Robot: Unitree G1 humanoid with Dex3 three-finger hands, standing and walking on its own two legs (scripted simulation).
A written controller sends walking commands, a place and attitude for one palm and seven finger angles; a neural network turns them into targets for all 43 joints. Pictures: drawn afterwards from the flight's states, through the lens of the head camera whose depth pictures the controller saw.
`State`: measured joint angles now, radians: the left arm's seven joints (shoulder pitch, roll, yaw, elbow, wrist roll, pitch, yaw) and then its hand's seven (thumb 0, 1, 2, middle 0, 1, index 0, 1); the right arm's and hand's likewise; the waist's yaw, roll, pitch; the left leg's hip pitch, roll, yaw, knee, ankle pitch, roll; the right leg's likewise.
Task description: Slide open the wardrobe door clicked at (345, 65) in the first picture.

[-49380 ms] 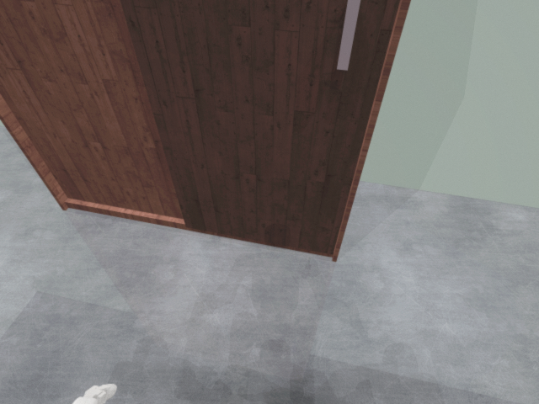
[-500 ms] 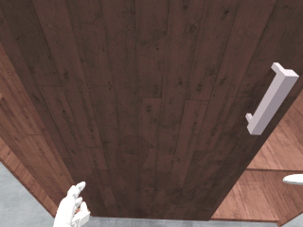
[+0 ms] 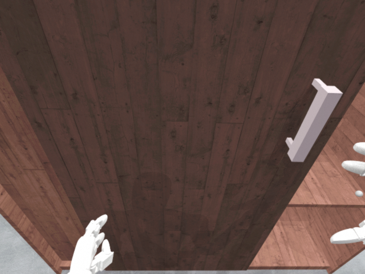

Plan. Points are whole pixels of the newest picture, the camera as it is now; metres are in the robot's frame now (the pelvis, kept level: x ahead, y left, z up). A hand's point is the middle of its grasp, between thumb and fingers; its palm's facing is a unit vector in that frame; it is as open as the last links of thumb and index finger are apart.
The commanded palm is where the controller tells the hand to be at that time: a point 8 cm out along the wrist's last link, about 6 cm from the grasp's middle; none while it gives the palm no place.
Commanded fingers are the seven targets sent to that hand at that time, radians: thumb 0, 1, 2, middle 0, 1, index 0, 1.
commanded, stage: draw the hand back to the body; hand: right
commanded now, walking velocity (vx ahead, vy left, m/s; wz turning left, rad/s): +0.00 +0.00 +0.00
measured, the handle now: (306, 121) +0.34 -0.27 +0.22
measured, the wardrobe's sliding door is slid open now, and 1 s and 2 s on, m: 0.43 0.43 0.43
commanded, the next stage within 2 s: step back with the hand held close in 1.42 s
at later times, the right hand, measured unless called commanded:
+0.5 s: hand (335, 196) +0.19 -0.26 +0.17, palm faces +0.45 +0.82 -0.34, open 13.9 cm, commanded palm +0.14 -0.30 +0.19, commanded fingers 0.00 0.04 -0.44 0.23 0.85 0.23 0.85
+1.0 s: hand (314, 179) +0.23 -0.24 +0.17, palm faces +0.45 +0.81 -0.37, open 9.1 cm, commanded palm +0.19 -0.28 +0.19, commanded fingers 0.00 -0.86 -0.88 0.20 0.32 0.20 0.32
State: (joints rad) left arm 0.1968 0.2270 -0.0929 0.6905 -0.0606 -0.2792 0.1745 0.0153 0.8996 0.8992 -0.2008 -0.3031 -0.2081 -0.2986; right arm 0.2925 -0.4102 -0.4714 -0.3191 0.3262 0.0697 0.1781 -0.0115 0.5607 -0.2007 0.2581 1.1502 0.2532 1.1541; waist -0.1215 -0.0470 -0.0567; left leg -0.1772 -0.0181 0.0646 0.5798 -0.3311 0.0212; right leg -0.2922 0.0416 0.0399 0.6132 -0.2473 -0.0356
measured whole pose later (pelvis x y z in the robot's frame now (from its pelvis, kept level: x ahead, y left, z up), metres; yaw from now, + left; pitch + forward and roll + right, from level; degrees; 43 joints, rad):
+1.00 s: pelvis +0.04 +0.02 +0.01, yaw +2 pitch -4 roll +0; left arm 0.21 0.25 -0.01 0.67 -0.02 -0.18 0.09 0.02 0.90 0.90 -0.20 -0.30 -0.20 -0.30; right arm 0.48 -0.35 -0.33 -0.39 0.08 -0.10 -0.11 0.01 -0.51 -0.72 0.23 0.52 0.23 0.55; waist -0.09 -0.05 -0.04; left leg -0.08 -0.03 0.03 0.49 -0.34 0.04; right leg -0.18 0.03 0.01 0.52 -0.27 -0.02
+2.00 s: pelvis -0.01 -0.02 +0.00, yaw +3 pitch -1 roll +1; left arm 0.20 0.21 -0.01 0.56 -0.01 -0.07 0.08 0.01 0.90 0.90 -0.20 -0.30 -0.20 -0.30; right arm 0.54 -0.46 -0.45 -0.53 0.04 -0.20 -0.13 0.02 -0.88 -0.90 0.22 0.30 0.21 0.30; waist -0.03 0.01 0.03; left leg -0.27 -0.01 0.00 0.55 -0.27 -0.01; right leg -0.35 0.04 -0.02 0.55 -0.19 -0.07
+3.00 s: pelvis -0.20 -0.08 +0.01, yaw +1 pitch -1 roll +2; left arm 0.24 0.18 0.00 0.60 0.00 -0.13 0.08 0.01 0.90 0.90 -0.20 -0.30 -0.20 -0.30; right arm 0.52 -0.44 -0.45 -0.55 0.04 -0.18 -0.18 0.02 -0.88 -0.90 0.22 0.30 0.21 0.30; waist 0.02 0.10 0.03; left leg -0.34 0.00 0.02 0.73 -0.43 -0.01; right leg -0.27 0.02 0.00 0.53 -0.24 -0.05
